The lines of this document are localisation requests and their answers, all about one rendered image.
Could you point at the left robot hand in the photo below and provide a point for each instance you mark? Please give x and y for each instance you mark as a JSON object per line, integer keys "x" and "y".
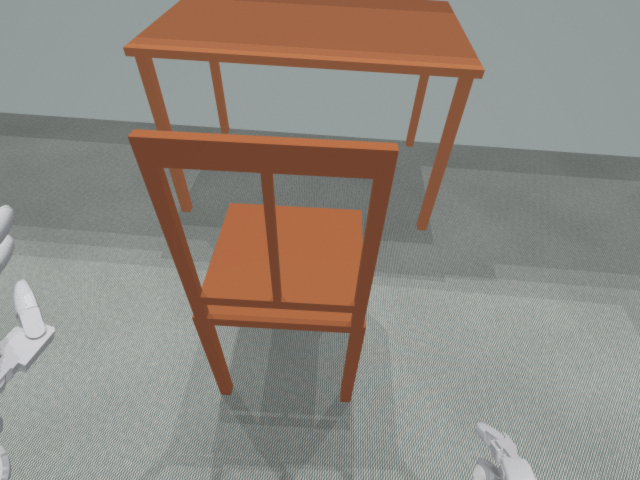
{"x": 22, "y": 346}

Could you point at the chair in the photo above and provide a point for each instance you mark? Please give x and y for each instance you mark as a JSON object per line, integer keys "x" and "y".
{"x": 276, "y": 267}

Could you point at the table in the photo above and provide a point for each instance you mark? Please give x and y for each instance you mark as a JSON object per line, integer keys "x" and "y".
{"x": 419, "y": 37}

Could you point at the right robot hand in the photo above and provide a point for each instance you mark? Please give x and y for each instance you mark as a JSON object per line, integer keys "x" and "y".
{"x": 504, "y": 451}

